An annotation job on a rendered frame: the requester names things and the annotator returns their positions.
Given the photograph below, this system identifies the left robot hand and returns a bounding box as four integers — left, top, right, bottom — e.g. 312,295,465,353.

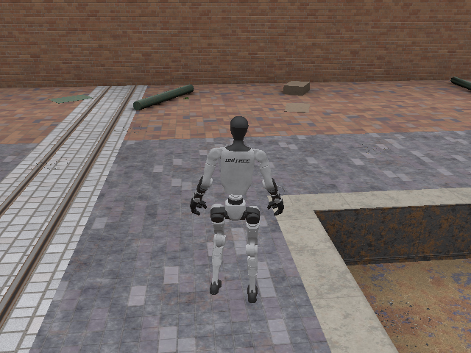
190,198,207,215

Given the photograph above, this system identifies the humanoid robot torso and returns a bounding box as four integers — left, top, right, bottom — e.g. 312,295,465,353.
220,144,255,221

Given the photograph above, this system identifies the right robot thigh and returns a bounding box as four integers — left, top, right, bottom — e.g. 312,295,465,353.
245,206,261,257

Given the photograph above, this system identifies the right robot hand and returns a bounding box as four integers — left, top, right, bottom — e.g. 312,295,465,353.
267,199,284,215

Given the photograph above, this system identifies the right robot upper arm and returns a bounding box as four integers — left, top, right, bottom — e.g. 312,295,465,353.
253,149,274,190

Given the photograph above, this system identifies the robot left forearm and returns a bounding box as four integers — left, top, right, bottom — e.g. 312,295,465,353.
193,176,208,203

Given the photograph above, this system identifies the robot right forearm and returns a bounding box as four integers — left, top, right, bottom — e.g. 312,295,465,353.
268,178,282,204

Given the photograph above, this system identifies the left robot upper arm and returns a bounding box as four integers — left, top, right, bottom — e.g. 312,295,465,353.
201,147,223,188

